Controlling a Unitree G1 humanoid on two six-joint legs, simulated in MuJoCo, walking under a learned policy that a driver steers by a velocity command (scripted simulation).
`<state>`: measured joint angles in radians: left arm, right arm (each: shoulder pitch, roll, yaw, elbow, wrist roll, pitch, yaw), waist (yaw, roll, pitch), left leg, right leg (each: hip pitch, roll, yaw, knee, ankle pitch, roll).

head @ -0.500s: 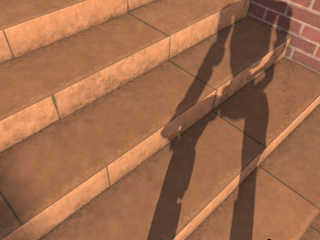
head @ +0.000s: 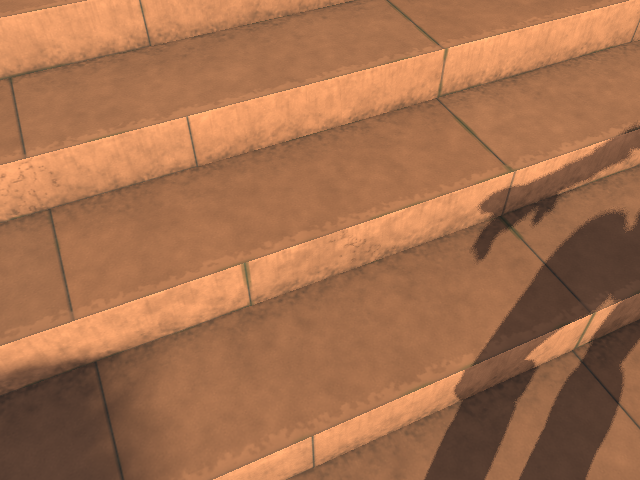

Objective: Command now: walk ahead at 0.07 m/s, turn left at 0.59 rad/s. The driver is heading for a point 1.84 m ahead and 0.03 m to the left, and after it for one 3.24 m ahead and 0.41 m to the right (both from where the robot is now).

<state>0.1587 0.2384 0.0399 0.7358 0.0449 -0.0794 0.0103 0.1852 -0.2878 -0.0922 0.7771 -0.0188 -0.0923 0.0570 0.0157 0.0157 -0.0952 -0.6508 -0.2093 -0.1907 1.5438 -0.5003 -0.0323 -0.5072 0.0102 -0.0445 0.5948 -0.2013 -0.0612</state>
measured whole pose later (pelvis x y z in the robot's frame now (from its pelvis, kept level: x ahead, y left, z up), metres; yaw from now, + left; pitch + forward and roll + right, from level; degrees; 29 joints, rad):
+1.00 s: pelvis -0.02 -0.01 +0.02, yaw -1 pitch +2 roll +1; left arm 0.23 0.24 0.07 0.67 0.04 -0.12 -0.04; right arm 0.16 -0.27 -0.10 0.69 -0.03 -0.03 -0.05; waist 0.00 0.00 -0.03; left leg -0.49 -0.01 -0.01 1.26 -0.52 -0.07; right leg -0.30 0.05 -0.02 0.53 -0.27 -0.09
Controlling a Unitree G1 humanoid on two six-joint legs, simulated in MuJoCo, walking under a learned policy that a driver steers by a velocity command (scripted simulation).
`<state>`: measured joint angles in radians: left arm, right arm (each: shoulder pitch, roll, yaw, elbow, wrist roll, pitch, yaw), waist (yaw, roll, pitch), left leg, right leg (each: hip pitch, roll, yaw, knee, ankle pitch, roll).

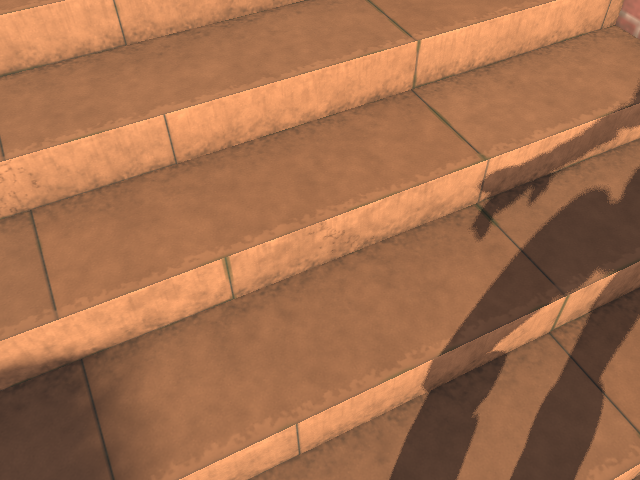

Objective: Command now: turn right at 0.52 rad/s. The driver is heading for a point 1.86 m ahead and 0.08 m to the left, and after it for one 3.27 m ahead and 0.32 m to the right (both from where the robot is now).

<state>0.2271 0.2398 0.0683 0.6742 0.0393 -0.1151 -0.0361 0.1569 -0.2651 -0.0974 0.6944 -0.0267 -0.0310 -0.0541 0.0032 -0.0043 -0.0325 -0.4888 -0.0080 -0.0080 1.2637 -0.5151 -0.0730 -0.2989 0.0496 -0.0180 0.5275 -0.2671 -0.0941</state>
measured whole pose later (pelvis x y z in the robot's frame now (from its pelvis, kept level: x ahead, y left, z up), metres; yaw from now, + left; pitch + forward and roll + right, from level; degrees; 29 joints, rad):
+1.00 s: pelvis +0.08 -0.01 +0.00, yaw +2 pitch +5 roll +0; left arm 0.37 0.21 0.01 0.86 0.08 -0.09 -0.02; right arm 0.21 -0.24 -0.06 0.75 -0.04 -0.07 0.07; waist 0.02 0.01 -0.09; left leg -0.82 -0.09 -0.09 1.98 -0.39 0.20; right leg -0.24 0.00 -0.11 0.50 -0.35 -0.06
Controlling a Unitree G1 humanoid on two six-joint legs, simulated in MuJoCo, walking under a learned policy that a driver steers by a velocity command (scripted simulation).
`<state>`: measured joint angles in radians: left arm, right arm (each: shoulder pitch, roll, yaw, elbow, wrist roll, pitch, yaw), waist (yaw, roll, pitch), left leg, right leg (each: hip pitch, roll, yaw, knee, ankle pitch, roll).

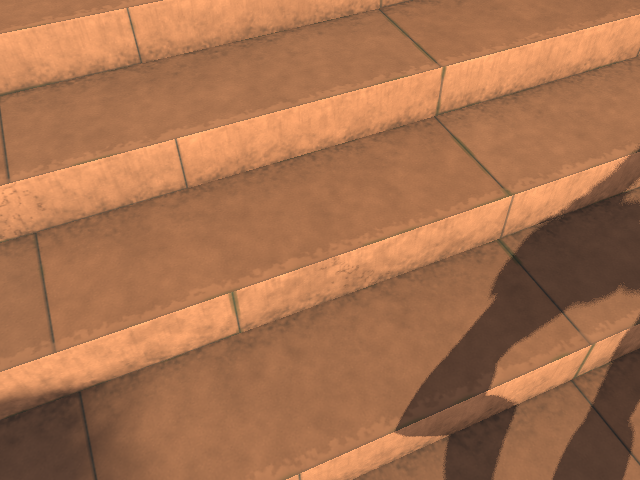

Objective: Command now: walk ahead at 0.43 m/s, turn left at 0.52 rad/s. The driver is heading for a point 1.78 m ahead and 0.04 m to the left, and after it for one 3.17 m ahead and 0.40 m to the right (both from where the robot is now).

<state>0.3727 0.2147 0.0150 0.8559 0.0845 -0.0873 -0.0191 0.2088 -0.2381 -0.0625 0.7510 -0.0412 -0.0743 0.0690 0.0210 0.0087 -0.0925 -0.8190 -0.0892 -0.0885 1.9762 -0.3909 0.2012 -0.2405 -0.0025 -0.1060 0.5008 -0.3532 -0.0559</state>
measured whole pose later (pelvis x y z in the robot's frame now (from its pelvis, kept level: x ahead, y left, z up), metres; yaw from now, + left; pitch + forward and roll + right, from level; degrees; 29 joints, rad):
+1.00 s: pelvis +0.58 +0.00 +0.24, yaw +6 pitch +6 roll +0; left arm 0.45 0.17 0.00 1.12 0.08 -0.07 -0.04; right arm 0.13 -0.21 0.02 0.88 -0.02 -0.08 0.07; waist -0.01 0.02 -0.12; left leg -1.12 0.02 -0.16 1.93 -0.10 0.15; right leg -0.46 0.13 -0.03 0.65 -0.29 -0.12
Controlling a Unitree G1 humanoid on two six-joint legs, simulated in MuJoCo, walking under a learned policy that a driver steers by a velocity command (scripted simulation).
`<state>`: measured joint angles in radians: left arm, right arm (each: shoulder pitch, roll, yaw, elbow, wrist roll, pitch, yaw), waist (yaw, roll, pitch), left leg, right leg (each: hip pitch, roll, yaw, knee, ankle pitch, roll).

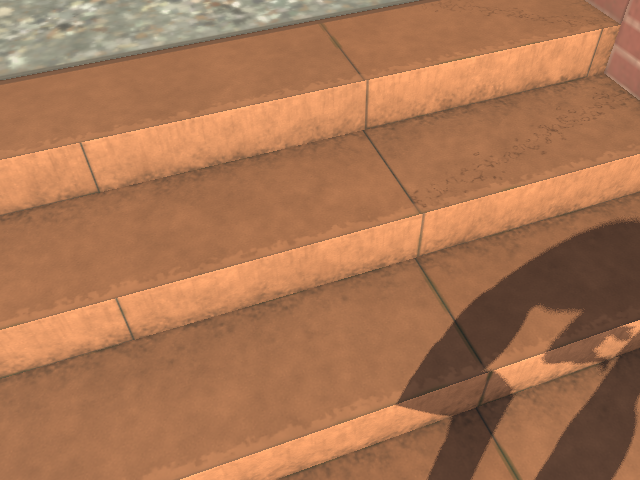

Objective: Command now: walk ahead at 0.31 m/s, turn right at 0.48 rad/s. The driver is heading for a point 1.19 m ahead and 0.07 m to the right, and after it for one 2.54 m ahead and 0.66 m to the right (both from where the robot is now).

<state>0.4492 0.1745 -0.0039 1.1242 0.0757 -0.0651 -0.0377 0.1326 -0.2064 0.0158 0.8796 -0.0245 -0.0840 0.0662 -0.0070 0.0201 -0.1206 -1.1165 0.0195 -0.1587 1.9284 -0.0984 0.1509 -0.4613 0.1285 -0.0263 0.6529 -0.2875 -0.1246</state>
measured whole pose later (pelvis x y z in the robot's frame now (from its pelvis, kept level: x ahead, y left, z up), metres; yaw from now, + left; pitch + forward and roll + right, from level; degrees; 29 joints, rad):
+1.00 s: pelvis +0.18 -0.01 +0.03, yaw -10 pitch +5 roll +1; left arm 0.32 0.21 0.03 0.82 0.06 -0.05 -0.02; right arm 0.18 -0.19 0.02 0.79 -0.03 -0.02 0.01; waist 0.02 0.00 -0.09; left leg -1.01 -0.01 -0.03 1.93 -0.52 -0.07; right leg -0.20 -0.07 -0.16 0.37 -0.26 -0.03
